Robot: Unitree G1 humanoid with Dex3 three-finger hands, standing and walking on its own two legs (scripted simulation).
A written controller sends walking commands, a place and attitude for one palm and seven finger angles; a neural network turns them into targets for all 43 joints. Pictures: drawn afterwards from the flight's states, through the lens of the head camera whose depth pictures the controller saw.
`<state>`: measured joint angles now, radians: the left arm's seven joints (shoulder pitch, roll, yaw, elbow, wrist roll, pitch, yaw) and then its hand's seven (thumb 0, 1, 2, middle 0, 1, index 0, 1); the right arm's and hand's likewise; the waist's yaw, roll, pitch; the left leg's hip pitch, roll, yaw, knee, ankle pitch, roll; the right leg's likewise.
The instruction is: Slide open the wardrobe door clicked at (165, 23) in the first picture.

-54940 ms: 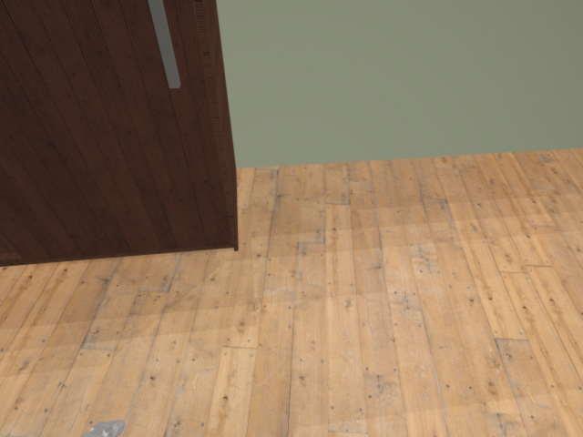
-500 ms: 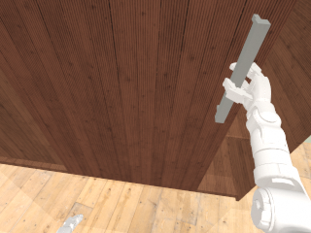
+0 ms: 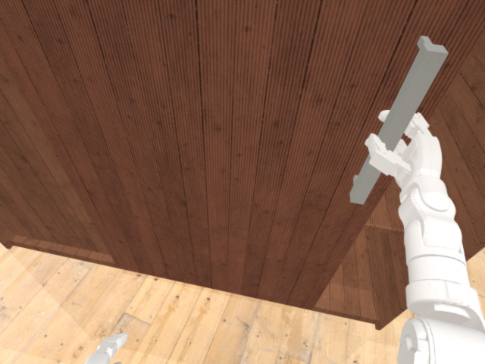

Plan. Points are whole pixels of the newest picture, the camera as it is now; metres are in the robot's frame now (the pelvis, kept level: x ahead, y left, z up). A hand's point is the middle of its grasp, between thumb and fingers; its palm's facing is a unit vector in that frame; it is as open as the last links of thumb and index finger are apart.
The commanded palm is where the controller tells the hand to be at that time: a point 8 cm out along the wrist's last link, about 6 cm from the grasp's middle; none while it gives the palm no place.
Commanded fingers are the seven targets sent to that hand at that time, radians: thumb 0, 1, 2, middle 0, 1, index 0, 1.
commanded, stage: grip the handle and tug to test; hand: right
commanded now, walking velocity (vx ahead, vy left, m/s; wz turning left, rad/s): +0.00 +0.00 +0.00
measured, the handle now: (385, 132) +0.48 -0.18 +0.18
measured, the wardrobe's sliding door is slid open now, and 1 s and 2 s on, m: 0.27 0.27 0.32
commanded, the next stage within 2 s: tug the door sideways, standing still in 0.06 s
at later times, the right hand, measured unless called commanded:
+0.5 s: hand (375, 149) +0.43 -0.15 +0.18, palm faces +0.15 +0.99 -0.01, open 6.1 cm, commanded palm +0.41 -0.17 +0.17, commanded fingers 0.00 -0.90 -0.90 0.45 1.40 0.45 1.40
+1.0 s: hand (373, 152) +0.43 -0.15 +0.17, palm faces +0.14 +0.98 -0.11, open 6.3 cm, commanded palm +0.41 -0.18 +0.17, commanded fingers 0.00 -0.90 -0.90 0.45 1.40 0.45 1.40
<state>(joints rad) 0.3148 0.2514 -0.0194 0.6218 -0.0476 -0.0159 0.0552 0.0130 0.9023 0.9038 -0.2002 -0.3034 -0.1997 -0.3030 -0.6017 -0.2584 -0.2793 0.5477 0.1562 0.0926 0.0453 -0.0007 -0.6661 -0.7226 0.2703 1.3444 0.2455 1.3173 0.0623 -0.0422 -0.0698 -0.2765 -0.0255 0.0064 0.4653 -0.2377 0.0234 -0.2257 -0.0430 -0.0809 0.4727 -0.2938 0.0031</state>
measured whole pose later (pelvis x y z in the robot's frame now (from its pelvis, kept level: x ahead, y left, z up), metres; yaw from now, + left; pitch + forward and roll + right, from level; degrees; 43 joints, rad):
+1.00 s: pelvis -0.01 -0.01 -0.01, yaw -4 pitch +2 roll +0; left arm 0.29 0.23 -0.03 0.74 -0.02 -0.06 0.08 0.01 0.90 0.90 -0.20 -0.30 -0.20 -0.30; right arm -0.80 -0.23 -0.08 0.75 0.11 -0.01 -0.09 -0.04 -0.67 -0.80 0.34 1.40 0.24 1.40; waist 0.02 -0.03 -0.02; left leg -0.33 0.02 0.06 0.58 -0.30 0.01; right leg -0.30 0.00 -0.02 0.57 -0.32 -0.01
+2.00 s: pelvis +0.14 +0.19 -0.01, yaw -15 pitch -1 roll +2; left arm 0.11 0.24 0.06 0.61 -0.04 -0.15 0.02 0.01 0.91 0.90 -0.19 -0.30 -0.19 -0.30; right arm -0.41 -0.14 -0.12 -0.11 0.04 -0.01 -0.19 -0.02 -0.70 -0.81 0.45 1.40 0.04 1.24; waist -0.13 -0.05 0.25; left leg -0.47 0.05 0.04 1.01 -0.48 -0.01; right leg -0.25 -0.08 -0.09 0.66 -0.38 -0.01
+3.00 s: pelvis +0.13 +0.31 -0.01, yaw -4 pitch -2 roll +1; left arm 0.08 0.18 -0.02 0.59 -0.03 -0.13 0.00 0.01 0.90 0.90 -0.20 -0.30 -0.20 -0.30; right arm -0.23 -0.11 -0.17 -0.17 0.07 -0.03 -0.25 0.00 -0.72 -0.84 0.37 1.40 0.00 1.16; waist -0.08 -0.07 0.19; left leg -0.28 0.00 0.07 0.58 -0.28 0.03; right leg -0.40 -0.17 0.00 0.83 -0.50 0.06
